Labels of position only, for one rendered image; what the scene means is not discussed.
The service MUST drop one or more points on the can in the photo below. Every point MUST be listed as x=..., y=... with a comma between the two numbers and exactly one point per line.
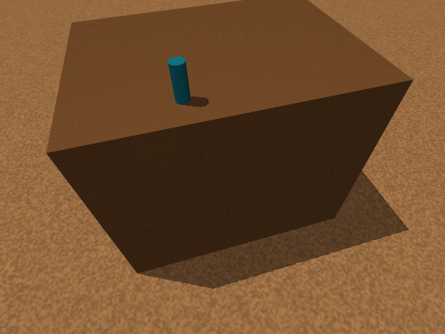
x=179, y=78

